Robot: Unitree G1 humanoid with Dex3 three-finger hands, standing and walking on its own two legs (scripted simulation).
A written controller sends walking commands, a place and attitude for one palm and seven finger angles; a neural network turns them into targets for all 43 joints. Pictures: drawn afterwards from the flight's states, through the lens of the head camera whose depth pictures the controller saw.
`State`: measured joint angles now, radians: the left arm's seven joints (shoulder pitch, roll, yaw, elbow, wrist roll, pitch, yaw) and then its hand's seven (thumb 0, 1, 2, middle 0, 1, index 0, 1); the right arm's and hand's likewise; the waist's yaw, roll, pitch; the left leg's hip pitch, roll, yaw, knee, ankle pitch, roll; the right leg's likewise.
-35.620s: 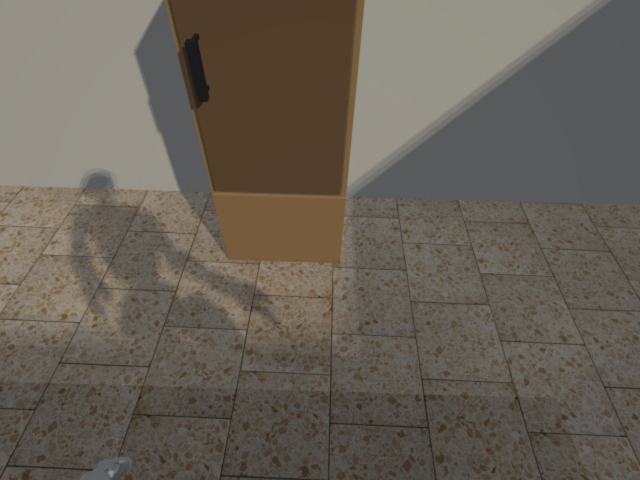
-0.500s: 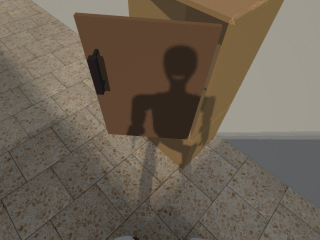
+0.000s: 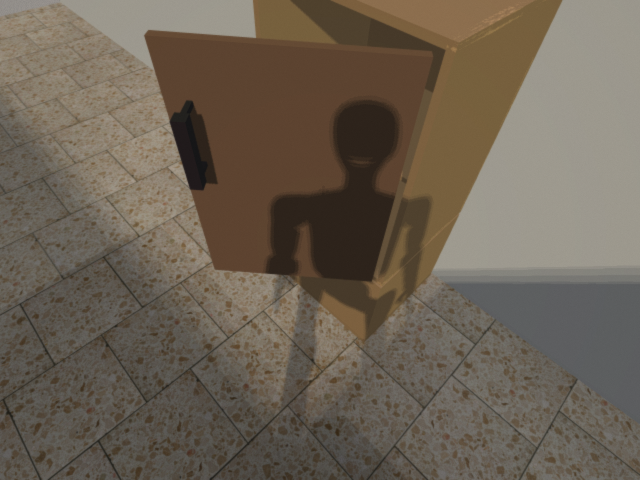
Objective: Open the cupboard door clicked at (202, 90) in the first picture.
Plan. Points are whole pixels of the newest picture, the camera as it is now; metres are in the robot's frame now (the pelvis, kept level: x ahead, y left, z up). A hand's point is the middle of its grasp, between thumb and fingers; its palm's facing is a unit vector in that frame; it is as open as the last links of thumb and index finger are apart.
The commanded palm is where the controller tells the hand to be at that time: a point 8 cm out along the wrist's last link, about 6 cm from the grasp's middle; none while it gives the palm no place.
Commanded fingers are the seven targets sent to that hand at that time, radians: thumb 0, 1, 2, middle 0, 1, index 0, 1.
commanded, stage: look again from close up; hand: left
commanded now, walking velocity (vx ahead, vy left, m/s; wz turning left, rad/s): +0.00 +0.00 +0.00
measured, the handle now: (193, 146) +0.60 +0.26 +0.04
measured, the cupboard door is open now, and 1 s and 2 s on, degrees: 41 41 41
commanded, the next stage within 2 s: shuffle to correct the standing spot in 0.52 s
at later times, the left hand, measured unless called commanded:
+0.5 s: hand out of the picture -0.03 +0.21 -0.18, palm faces +0.02 -0.98 -0.20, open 7.4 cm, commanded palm none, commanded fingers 0.00 0.90 0.90 -0.20 -0.30 -0.20 -0.30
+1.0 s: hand out of the picture -0.05 +0.18 -0.19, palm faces +0.08 -0.99 -0.14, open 7.4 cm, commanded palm none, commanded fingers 0.00 0.90 0.90 -0.20 -0.30 -0.20 -0.30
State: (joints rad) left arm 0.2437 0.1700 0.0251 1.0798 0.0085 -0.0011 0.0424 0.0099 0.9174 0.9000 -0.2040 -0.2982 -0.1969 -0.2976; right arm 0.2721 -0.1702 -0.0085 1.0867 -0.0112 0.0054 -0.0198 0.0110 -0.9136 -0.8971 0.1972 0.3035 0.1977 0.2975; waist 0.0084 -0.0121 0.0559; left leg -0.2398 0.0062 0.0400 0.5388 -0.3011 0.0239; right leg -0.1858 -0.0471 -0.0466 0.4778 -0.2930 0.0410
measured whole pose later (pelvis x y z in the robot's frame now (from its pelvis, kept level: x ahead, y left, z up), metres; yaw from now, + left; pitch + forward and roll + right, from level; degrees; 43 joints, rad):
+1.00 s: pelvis +0.00 +0.02 -0.01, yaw +0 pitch -1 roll +0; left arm 0.42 0.15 0.03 1.08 0.02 0.01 0.02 0.01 0.91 0.90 -0.20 -0.30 -0.20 -0.30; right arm 0.37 -0.16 -0.01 1.07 -0.02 -0.02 0.00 0.01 -0.91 -0.90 0.20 0.30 0.20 0.30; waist 0.02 -0.04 0.00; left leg -0.24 -0.03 0.08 0.61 -0.35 0.06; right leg -0.22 -0.09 -0.03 0.62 -0.39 0.01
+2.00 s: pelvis +0.06 +0.06 +0.01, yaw +0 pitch -1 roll +0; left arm 0.32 0.13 -0.01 1.10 0.01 0.01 0.03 0.01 0.91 0.90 -0.20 -0.30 -0.19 -0.30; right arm 0.21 -0.16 -0.01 1.07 -0.01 -0.01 -0.03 0.01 -0.95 -0.90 0.20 0.30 0.20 0.30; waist 0.02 -0.02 0.03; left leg -0.21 0.01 0.11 0.42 -0.20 0.03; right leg -0.19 -0.04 -0.05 0.44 -0.23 0.02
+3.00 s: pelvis +0.08 +0.05 -0.01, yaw +3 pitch +1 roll +0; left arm 0.41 0.19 0.06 0.19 -0.14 -0.07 0.11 0.03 0.89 0.88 -0.21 -0.33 -0.20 -0.33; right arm 0.29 -0.23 0.00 0.85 0.03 -0.24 -0.07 0.02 -0.92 -0.90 0.20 0.30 0.20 0.30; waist -0.02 0.02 -0.03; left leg -0.30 0.00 0.07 0.58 -0.30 0.03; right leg -0.25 -0.06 -0.09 0.59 -0.35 0.01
